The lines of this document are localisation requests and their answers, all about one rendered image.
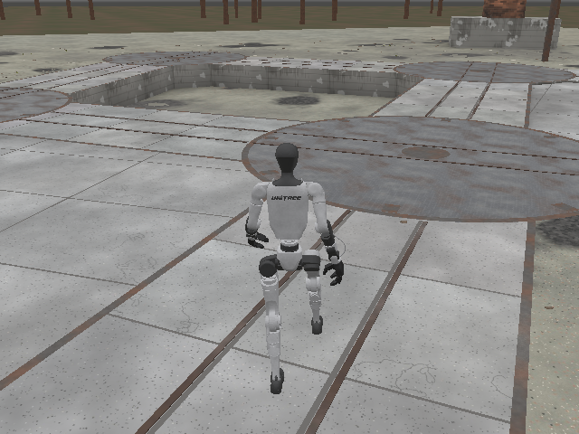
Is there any robot right hand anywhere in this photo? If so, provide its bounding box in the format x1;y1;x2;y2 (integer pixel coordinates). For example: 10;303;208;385
323;260;344;286

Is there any robot right upper arm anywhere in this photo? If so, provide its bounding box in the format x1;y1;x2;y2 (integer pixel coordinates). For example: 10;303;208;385
306;182;329;234

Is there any left robot shin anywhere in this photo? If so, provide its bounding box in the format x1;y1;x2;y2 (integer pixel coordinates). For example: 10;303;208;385
265;316;280;381

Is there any left robot thigh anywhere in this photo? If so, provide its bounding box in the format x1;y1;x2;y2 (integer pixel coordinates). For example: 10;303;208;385
259;254;281;332

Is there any robot left upper arm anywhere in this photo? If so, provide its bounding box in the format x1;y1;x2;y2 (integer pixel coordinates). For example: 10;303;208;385
247;182;270;230

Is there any robot right forearm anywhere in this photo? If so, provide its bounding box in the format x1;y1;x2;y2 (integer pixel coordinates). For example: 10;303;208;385
320;220;341;264

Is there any robot left hand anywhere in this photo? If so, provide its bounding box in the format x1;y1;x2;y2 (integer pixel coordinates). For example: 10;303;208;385
248;232;269;249

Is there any robot left forearm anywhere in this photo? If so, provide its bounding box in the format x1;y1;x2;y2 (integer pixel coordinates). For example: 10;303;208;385
245;216;258;241

